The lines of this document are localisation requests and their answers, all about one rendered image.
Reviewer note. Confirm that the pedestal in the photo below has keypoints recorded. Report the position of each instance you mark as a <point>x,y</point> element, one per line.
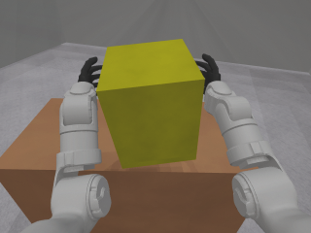
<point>192,196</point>

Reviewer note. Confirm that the robot right hand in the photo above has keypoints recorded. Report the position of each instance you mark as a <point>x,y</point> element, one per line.
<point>212,71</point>

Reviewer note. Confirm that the robot right upper arm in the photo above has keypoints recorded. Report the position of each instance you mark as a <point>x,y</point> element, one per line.
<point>267,196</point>

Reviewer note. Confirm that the right robot forearm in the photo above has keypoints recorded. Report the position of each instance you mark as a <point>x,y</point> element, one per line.
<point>245,146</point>

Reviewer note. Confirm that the robot left upper arm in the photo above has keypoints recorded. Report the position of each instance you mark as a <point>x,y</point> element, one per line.
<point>78,202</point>

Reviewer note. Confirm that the carton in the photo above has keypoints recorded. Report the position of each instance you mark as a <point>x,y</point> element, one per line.
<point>151,96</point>

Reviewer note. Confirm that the robot left hand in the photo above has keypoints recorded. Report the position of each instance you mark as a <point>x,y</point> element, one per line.
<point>88,69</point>

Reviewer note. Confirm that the left robot forearm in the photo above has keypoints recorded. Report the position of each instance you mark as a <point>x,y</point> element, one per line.
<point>78,129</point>

